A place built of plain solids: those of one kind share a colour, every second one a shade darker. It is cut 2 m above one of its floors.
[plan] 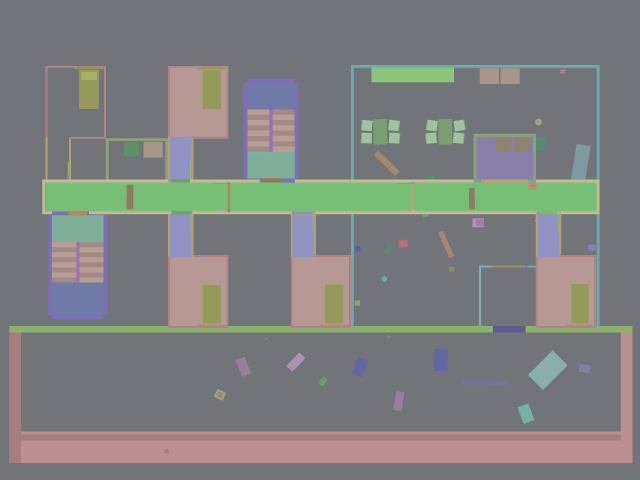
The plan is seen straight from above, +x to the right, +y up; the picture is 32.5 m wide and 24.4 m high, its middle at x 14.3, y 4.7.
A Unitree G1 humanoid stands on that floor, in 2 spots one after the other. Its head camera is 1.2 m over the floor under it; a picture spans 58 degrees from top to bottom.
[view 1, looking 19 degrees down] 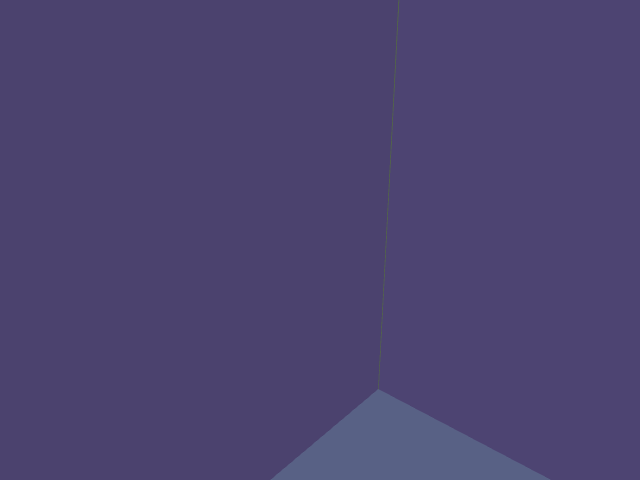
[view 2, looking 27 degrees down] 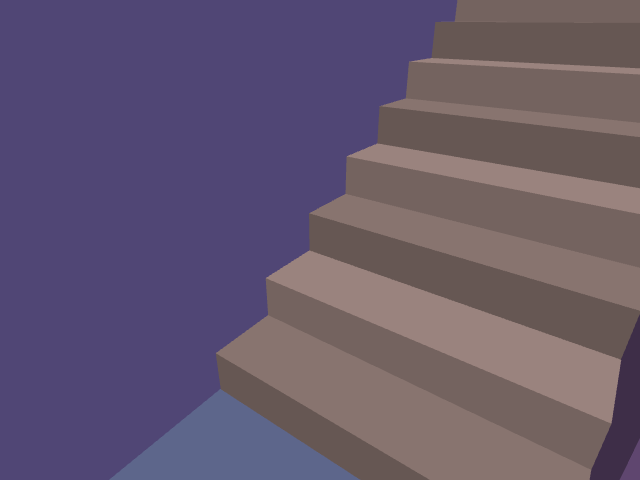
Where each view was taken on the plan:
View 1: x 1.99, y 1.72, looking -138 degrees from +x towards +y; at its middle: wall_shaft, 1.33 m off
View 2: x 12.04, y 12.06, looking -54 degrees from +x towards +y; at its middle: tread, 1.75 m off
